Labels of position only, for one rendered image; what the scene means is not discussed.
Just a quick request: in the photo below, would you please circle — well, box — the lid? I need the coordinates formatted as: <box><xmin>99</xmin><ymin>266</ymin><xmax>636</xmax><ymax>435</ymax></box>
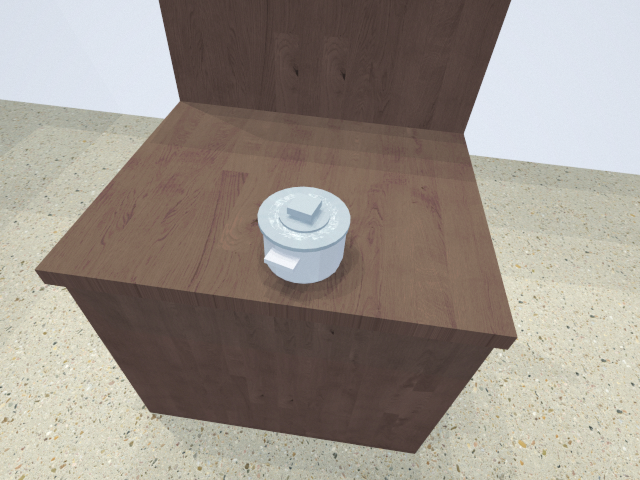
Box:
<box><xmin>258</xmin><ymin>187</ymin><xmax>350</xmax><ymax>253</ymax></box>

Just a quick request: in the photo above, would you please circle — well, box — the pot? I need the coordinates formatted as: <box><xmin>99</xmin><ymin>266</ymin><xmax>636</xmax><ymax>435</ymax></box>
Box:
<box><xmin>263</xmin><ymin>235</ymin><xmax>346</xmax><ymax>284</ymax></box>

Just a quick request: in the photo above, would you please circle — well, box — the knob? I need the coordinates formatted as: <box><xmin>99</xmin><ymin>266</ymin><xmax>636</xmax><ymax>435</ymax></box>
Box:
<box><xmin>287</xmin><ymin>193</ymin><xmax>322</xmax><ymax>222</ymax></box>

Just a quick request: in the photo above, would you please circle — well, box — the table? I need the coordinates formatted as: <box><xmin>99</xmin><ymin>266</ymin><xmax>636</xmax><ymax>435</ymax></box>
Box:
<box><xmin>34</xmin><ymin>0</ymin><xmax>518</xmax><ymax>454</ymax></box>

